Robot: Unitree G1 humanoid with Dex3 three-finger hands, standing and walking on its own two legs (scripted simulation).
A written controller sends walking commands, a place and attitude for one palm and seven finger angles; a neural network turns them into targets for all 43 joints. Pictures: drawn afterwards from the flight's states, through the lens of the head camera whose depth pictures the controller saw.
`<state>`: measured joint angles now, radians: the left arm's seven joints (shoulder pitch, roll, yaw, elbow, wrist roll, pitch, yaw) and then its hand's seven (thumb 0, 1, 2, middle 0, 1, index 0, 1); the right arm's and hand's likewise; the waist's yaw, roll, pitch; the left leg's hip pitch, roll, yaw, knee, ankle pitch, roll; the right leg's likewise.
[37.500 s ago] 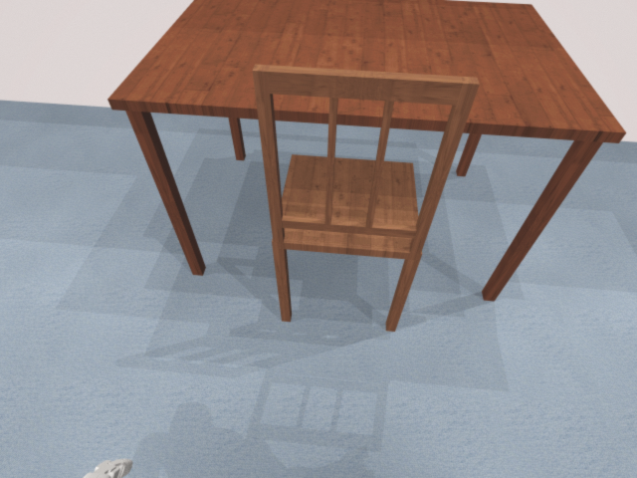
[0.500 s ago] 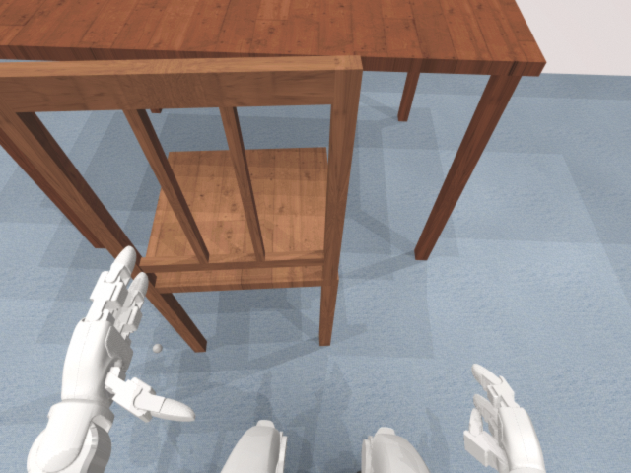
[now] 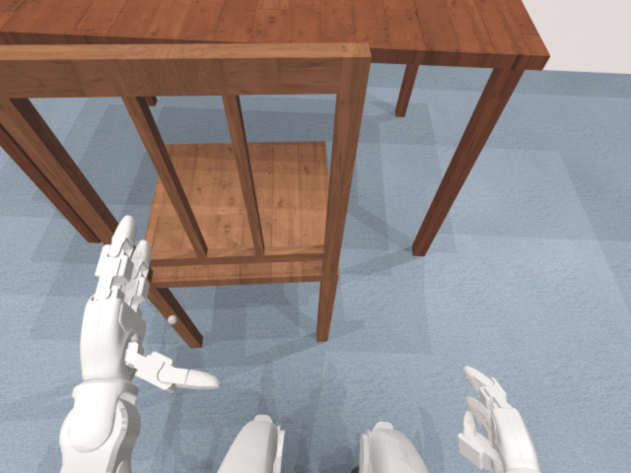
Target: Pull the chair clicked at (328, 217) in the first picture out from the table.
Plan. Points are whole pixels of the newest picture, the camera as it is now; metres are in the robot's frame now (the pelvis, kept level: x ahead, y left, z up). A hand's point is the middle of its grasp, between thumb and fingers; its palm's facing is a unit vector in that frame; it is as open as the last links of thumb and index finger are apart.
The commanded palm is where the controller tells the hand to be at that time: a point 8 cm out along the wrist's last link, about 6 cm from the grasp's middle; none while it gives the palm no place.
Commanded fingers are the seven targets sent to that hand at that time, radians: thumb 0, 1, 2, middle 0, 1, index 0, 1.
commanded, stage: aim the fingers beside a spindle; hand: left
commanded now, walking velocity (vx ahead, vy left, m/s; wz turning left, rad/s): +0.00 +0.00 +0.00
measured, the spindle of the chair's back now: (176, 193) +0.47 +0.24 +0.03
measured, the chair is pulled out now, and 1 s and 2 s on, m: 0.17 0.17 0.17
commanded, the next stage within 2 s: none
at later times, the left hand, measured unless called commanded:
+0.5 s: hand (236, 316) +0.30 +0.12 +0.02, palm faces +0.06 -1.00 -0.02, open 16.9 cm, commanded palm +0.27 +0.18 +0.03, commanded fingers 0.00 -0.50 0.30 -0.06 -0.08 -0.06 -0.08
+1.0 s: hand (267, 290) +0.33 +0.09 +0.02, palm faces +0.08 -1.00 -0.02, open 16.9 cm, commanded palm +0.30 +0.14 +0.01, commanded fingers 0.00 -0.50 0.30 -0.06 -0.08 -0.06 -0.08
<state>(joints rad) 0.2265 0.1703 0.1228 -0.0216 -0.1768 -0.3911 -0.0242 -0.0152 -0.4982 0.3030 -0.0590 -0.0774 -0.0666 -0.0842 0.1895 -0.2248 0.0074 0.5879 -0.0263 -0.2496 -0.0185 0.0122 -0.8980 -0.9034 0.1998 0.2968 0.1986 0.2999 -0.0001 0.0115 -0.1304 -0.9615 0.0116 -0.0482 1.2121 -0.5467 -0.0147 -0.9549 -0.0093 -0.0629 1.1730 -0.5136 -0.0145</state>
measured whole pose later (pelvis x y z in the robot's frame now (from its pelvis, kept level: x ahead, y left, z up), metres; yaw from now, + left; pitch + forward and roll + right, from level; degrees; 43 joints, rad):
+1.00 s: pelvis +0.00 -0.02 -0.03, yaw +0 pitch +21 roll +0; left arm -0.08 0.07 -0.03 0.25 -0.05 -0.47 0.15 -0.02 -0.50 0.30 -0.06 -0.08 -0.07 -0.08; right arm 0.16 -0.22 -0.01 0.61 -0.05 -0.18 0.01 0.01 -0.90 -0.90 0.20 0.30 0.20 0.30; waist -0.02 0.02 -0.15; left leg -1.11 0.01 -0.04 1.31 -0.57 -0.04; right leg -1.13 -0.01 -0.05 1.31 -0.56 -0.04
